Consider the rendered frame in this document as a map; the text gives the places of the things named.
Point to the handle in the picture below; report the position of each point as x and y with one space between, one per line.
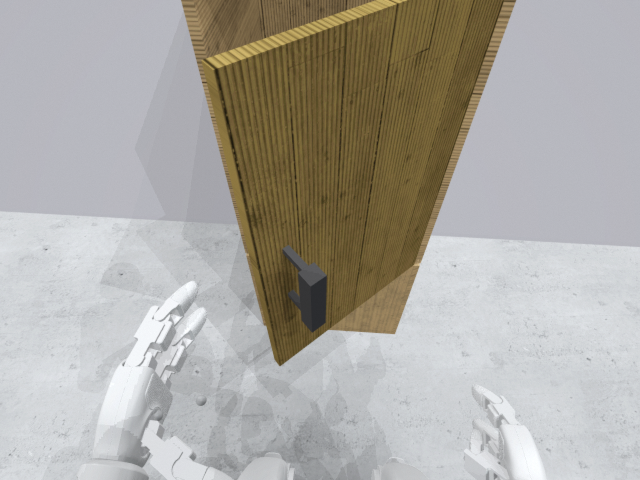
312 290

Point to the robot left hand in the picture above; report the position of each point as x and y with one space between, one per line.
140 386

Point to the robot left forearm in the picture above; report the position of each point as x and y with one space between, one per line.
99 469

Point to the robot right hand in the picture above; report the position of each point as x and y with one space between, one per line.
512 453

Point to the left robot thigh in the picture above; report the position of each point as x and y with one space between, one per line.
268 468

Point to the cupboard door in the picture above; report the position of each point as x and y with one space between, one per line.
337 136

